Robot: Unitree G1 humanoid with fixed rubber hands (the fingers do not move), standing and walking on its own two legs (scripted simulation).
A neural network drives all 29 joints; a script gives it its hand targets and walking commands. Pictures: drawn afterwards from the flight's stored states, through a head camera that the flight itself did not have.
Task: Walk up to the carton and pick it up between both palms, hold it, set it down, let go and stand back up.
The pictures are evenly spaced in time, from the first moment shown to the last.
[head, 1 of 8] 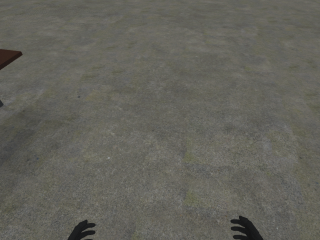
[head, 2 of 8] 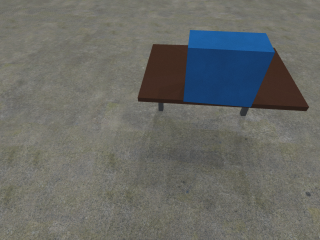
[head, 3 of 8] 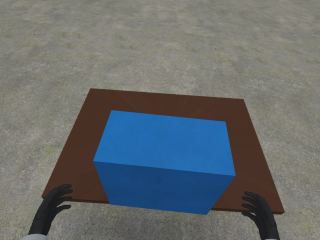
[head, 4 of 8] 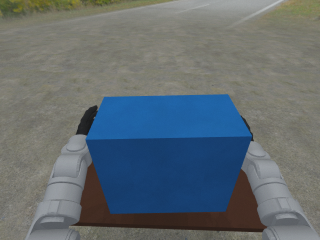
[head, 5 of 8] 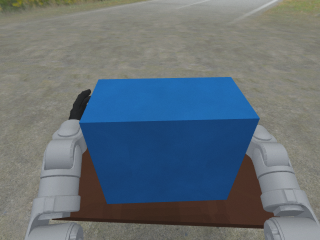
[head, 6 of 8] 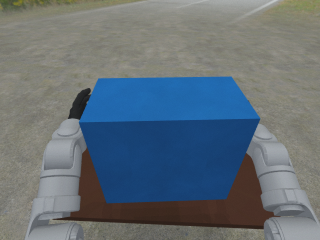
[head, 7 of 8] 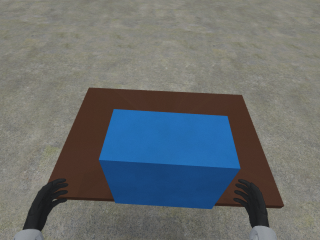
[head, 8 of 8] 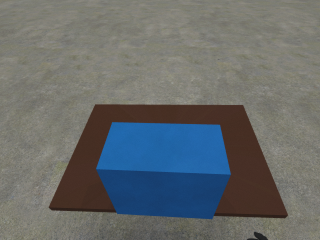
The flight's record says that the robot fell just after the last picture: no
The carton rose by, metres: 0.21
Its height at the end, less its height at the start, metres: +0.00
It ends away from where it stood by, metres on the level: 0.02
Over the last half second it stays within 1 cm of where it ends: yes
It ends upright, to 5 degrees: yes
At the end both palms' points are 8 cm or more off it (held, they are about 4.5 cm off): yes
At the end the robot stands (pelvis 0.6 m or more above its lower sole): yes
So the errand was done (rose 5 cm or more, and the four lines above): yes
